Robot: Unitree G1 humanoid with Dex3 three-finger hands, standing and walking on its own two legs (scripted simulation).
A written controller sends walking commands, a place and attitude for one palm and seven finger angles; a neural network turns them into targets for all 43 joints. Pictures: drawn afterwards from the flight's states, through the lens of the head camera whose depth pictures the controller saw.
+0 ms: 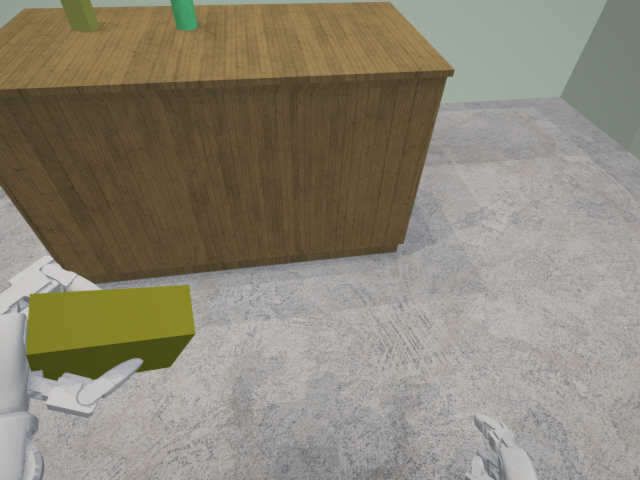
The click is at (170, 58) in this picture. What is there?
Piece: table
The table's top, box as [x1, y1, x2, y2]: [0, 2, 454, 96]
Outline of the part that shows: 454,69 389,2 194,5 198,26 195,29 188,31 178,30 176,28 171,6 93,7 100,27 92,32 72,30 62,8 28,8 23,9 0,29 0,96 452,76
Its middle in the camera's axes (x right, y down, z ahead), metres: -0.33 -0.62 +1.20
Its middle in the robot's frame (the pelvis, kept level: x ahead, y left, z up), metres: +1.31 +0.40 +0.03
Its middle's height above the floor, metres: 0.81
